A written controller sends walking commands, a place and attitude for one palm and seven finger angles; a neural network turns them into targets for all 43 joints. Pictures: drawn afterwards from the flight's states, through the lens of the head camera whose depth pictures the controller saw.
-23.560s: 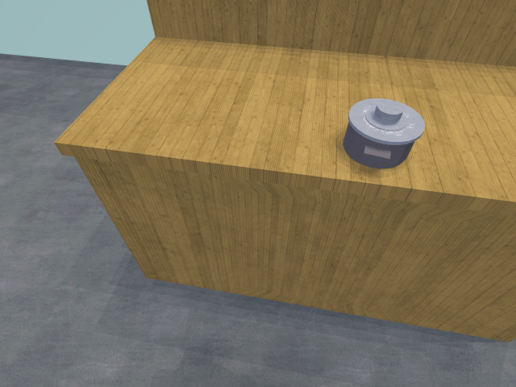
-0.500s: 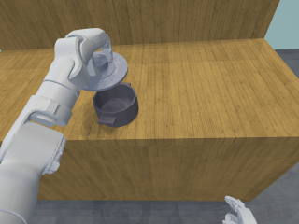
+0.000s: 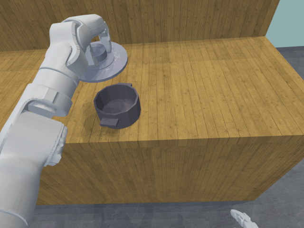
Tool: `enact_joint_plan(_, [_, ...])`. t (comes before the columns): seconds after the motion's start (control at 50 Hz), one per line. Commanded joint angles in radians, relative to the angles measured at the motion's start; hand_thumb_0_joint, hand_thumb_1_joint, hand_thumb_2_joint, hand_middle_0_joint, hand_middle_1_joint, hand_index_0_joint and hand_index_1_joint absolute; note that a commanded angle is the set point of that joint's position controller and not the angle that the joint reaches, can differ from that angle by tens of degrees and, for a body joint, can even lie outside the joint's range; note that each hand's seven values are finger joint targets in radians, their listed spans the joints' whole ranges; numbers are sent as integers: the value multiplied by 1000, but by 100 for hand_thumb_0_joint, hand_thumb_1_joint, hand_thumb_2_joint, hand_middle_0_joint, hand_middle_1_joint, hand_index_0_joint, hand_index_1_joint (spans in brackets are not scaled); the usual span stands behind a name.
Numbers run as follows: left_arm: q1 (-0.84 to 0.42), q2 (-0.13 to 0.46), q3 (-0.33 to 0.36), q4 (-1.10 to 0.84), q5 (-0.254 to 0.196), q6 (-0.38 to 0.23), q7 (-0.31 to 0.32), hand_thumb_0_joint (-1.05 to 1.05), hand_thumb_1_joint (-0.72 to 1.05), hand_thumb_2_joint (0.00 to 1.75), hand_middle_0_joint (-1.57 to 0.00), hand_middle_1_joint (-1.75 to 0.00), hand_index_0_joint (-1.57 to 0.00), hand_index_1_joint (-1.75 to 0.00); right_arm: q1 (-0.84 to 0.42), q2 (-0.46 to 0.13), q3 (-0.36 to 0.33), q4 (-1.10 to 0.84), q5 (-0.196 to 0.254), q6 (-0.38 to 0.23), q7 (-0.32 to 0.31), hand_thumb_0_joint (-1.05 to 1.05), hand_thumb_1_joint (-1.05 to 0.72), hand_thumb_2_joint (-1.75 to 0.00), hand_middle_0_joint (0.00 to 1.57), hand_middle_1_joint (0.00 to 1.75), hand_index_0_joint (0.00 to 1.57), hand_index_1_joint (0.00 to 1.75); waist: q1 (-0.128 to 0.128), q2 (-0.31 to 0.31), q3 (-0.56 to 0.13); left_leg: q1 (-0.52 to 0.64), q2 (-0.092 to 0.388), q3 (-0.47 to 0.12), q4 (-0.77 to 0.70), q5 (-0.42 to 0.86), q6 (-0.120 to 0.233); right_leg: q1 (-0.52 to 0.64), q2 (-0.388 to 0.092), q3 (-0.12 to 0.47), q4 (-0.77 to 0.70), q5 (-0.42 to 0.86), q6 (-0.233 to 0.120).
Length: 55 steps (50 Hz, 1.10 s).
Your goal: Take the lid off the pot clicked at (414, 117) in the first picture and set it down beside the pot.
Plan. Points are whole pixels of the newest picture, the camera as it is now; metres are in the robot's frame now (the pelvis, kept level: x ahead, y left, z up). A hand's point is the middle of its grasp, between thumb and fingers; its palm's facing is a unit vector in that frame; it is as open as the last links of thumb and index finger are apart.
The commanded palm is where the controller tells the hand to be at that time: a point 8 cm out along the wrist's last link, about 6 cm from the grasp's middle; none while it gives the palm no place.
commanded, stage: move the lid sideways beside the pot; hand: left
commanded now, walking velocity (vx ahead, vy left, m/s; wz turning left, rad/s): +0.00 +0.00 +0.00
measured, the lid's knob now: (95, 52) +0.49 +0.14 +0.23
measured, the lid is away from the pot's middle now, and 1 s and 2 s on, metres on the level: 0.02 0.13 0.24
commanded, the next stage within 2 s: none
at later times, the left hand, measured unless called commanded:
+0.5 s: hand (72, 54) +0.46 +0.18 +0.25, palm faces -0.21 -0.04 -0.98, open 8.5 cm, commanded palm +0.44 +0.19 +0.32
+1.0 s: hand (45, 56) +0.46 +0.25 +0.25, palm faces -0.23 -0.04 -0.97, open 8.5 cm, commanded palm +0.44 +0.25 +0.32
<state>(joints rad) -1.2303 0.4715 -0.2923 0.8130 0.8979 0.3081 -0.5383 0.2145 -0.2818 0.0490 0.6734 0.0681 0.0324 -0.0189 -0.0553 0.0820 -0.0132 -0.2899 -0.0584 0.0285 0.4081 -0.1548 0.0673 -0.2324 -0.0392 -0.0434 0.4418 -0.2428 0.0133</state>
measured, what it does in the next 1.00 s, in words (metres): stands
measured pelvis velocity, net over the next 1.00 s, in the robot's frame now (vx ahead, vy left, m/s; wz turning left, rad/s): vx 0.00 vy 0.01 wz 0.01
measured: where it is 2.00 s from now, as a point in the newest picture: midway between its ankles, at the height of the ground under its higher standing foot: outside the picture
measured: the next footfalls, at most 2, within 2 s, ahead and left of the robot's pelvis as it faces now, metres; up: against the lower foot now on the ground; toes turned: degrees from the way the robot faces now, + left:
none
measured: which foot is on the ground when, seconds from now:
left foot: down 0.00-1.00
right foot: down 0.00-1.00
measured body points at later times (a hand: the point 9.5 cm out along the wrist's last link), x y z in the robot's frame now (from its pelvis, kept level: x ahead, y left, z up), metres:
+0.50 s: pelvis +0.00 +0.00 +0.00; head +0.02 -0.03 +0.45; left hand +0.46 +0.18 +0.31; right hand +0.14 -0.25 -0.12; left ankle +0.04 +0.08 -0.74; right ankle -0.01 -0.13 -0.74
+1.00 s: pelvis +0.00 +0.01 +0.00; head +0.03 -0.01 +0.45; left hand +0.46 +0.25 +0.31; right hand +0.11 -0.26 -0.12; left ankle +0.04 +0.08 -0.74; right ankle -0.01 -0.13 -0.74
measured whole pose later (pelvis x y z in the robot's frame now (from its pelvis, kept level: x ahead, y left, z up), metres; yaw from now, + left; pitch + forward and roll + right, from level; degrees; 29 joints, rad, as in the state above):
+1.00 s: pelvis +0.00 +0.01 +0.00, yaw +1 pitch +3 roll -1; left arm -1.16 0.70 -0.18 0.79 0.92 0.17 -0.59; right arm 0.23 -0.30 0.03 0.65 0.09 0.11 -0.02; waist -0.06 0.07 0.01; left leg -0.32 -0.05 0.01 0.43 -0.16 0.07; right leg -0.23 -0.03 -0.06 0.40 -0.22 0.02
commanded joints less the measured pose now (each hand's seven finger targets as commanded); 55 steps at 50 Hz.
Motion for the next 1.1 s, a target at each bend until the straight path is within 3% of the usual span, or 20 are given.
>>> enact_joint_plan(0.0, [-707, 258, 93, -231, 36, 3, 64, 0, 48, 111, -84, -102, -82, -100, -86, -109, -49, -143, 5, -52, -7, 0, -90, -90, 20, 30, 20, 30, 3, -92, -430, 302, 2, -96, -9, 178, 12, 0, 57, 4, -46, 252, -57])
enact_joint_plan(0.02, [-664, 231, 80, -230, 15, 0, 66, 0, 48, 111, -84, -102, -82, -100, -74, -118, -53, -147, 3, -54, -5, 0, -90, -90, 20, 30, 20, 30, 1, -69, -436, 314, 6, -104, -6, 210, 10, -3, 55, -1, -51, 257, -61])
enact_joint_plan(0.06, [-708, 335, 154, -297, 48, -22, 71, 0, 48, 111, -84, -102, -82, -100, -73, -116, -53, -150, -3, -57, -6, 0, -90, -90, 20, 30, 20, 30, 12, -89, -485, 325, 5, -98, 0, 221, 12, 31, 59, 10, -45, 279, -58])
enact_joint_plan(0.12, [-606, 288, 128, -239, 34, -28, 73, 0, 48, 111, -84, -102, -82, -100, -64, -121, -57, -150, 0, -50, -6, 0, -90, -90, 20, 30, 20, 30, 10, -73, -451, 318, 9, -100, 2, 260, 10, 15, 54, 3, -52, 285, -62])
enact_joint_plan(0.14, [-640, 344, 167, -253, 53, -26, 75, 0, 48, 111, -84, -102, -82, -100, -68, -119, -53, -142, 0, -45, -3, 0, -90, -90, 20, 30, 20, 30, 18, -82, -448, 306, 11, -95, -4, 244, 5, 22, 56, 4, -44, 282, -60])
enact_joint_plan(0.22, [-567, 319, 152, -259, 34, -20, 65, 0, 48, 111, -84, -102, -82, -100, -75, -128, -59, -159, 3, -35, 1, 0, -90, -90, 20, 30, 20, 30, 20, -76, -455, 311, 9, -96, 7, 292, 11, 38, 50, 4, -49, 317, -62])
enact_joint_plan(0.24, [-596, 366, 177, -279, 55, -18, 63, 0, 48, 111, -84, -102, -82, -100, -86, -122, -54, -160, 3, -31, 2, 0, -90, -90, 20, 30, 20, 30, 25, -90, -472, 308, 9, -92, 4, 279, 8, 47, 54, 9, -42, 314, -58])
enact_joint_plan(0.32, [-568, 287, 109, -289, 26, -16, 43, 0, 48, 111, -84, -102, -82, -100, -88, -127, -60, -166, 11, -19, 2, 0, -90, -90, 20, 30, 20, 30, 6, -72, -434, 323, 10, -97, 11, 286, 12, 8, 53, 0, -54, 294, -59])
enact_joint_plan(0.38, [-612, 401, 180, -296, 50, -23, 35, 0, 48, 111, -84, -102, -82, -100, -100, -124, -52, -165, 10, -15, -4, 0, -90, -90, 20, 30, 20, 30, 16, -99, -442, 291, -1, -87, 9, 231, 17, 43, 56, 7, -46, 300, -57])
enact_joint_plan(0.52, [-545, 375, 142, -250, 26, -43, 23, 0, 48, 111, -84, -102, -82, -100, -87, -138, -58, -163, 16, 8, -8, 0, -90, -90, 20, 30, 20, 30, -1, -71, -394, 284, 1, -91, 15, 208, 17, 8, 55, -1, -64, 268, -60])
enact_joint_plan(0.56, [-610, 437, 174, -231, 45, -55, 19, 0, 48, 111, -84, -102, -82, -100, -92, -134, -50, -155, 17, 19, -12, 0, -90, -90, 20, 30, 20, 30, -1, -90, -387, 250, -4, -84, 6, 151, 19, 22, 60, 1, -64, 249, -57])
enact_joint_plan(0.62, [-612, 389, 127, -302, 21, -82, 23, 0, 48, 111, -84, -102, -82, -100, -89, -135, -56, -168, 19, 9, -12, 0, -90, -90, 20, 30, 20, 30, -11, -4, -437, 321, -1, -97, 22, 213, 17, -1, 57, 0, -63, 260, -62])
enact_joint_plan(0.64, [-642, 454, 179, -309, 36, -89, 28, 0, 48, 111, -84, -102, -82, -100, -79, -131, -55, -156, 17, 10, -13, 0, -90, -90, 20, 30, 20, 30, -4, -19, -451, 319, 1, -103, 14, 197, 11, 7, 64, -1, -61, 240, -60])
enact_joint_plan(0.68, [-614, 460, 179, -216, 37, -93, 19, 0, 48, 111, -84, -102, -82, -100, -64, -136, -54, -141, 21, 20, -19, 0, -90, -90, 20, 30, 20, 30, -10, -59, -393, 275, -1, -92, 3, 143, 18, -1, 64, -6, -72, 220, -57])
enact_joint_plan(0.72, [-609, 429, 148, -261, 15, -105, 18, 0, 48, 111, -84, -102, -82, -100, -66, -146, -60, -151, 23, 19, -17, 0, -90, -90, 20, 30, 20, 30, -15, -10, -420, 304, 1, -96, 12, 186, 16, -3, 58, -5, -71, 242, -61])
enact_joint_plan(0.84, [-619, 559, 244, -274, 45, -133, 22, 0, 48, 111, -84, -102, -82, -100, -48, -151, -62, -147, 20, 29, -13, 0, -90, -90, 20, 30, 20, 30, 3, -15, -466, 301, 3, -101, 10, 226, 11, 32, 64, -3, -65, 265, -62])
enact_joint_plan(0.92, [-505, 518, 232, -240, 32, -133, 16, 0, 48, 111, -84, -102, -82, -100, -35, -159, -73, -153, 18, 36, -6, 0, -90, -90, 20, 30, 20, 30, -3, 18, -433, 332, 9, -115, 31, 330, 13, -12, 66, -9, -76, 274, -67])
enact_joint_plan(0.96, [-508, 549, 254, -196, 46, -131, 6, 0, 48, 111, -84, -102, -82, -100, -42, -156, -70, -148, 20, 52, -4, 0, -90, -90, 20, 30, 20, 30, 0, -46, -397, 278, 6, -98, 21, 258, 17, 0, 71, -11, -75, 264, -63])
enact_joint_plan(1.02, [-516, 518, 220, -283, 30, -136, 10, 0, 48, 111, -84, -102, -82, -100, -50, -161, -76, -167, 27, 54, 0, 0, -90, -90, 20, 30, 20, 30, -4, 16, -435, 336, 14, -112, 30, 324, 13, -25, 67, -13, -74, 251, -64])
enact_joint_plan(1.08, [-533, 600, 277, -232, 57, -139, 10, 0, 48, 111, -84, -102, -82, -100, -34, -158, -70, -152, 24, 62, -8, 0, -90, -90, 20, 30, 20, 30, -2, -18, -430, 312, 12, -105, 19, 268, 13, -25, 76, -15, -74, 223, -63])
